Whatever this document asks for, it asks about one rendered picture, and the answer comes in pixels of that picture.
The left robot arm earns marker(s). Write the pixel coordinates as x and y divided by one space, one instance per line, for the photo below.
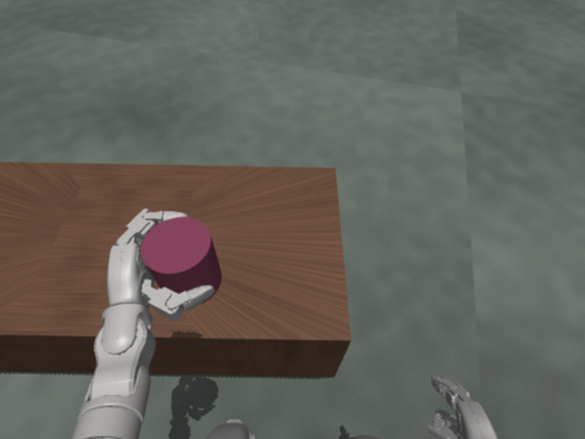
115 403

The left robot hand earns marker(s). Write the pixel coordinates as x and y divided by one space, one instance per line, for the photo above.
130 281

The can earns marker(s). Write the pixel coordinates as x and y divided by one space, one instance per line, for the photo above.
180 255

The right robot hand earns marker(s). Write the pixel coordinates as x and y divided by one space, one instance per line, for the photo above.
471 421

